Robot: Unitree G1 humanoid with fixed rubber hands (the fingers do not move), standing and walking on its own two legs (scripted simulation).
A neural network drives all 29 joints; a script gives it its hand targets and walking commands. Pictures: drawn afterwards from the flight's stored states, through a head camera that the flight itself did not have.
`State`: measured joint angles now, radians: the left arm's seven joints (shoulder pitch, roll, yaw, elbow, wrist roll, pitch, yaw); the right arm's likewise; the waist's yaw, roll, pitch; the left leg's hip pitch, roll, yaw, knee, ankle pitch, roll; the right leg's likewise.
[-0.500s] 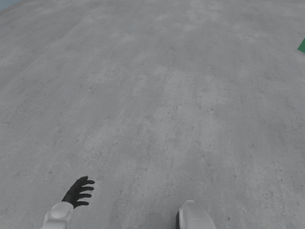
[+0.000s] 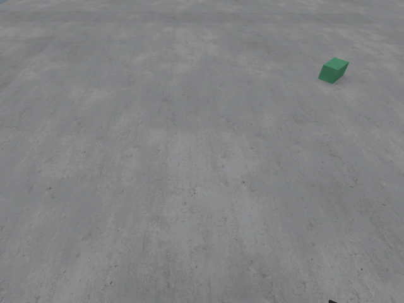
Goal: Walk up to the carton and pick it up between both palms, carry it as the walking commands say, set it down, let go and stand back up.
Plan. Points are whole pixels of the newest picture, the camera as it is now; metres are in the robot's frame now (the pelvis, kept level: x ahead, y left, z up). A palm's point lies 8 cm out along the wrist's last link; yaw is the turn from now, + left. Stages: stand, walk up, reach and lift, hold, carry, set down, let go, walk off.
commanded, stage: walk up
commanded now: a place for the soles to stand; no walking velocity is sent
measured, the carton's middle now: (333, 70) +2.43 -1.39 -0.67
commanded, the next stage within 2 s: none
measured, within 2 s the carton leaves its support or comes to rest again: neither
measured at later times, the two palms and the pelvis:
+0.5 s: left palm (167, 174) +0.52 +0.13 -0.12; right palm (339, 244) +0.29 -0.32 -0.11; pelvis +0.34 -0.07 +0.00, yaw -15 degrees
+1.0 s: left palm (199, 91) +0.93 +0.03 -0.07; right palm (317, 157) +0.56 -0.35 -0.07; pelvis +0.68 -0.11 +0.02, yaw -25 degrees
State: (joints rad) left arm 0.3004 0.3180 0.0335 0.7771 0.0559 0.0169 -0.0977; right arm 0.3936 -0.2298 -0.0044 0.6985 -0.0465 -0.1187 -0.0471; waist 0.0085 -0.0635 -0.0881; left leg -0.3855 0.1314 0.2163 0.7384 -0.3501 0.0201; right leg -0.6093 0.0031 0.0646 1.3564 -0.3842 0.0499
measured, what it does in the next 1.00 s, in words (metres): walks ahead, turning right: right foot, then left foot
